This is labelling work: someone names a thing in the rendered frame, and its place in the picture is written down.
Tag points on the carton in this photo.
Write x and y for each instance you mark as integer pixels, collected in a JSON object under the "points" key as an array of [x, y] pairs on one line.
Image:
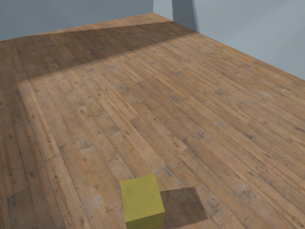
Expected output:
{"points": [[142, 203]]}

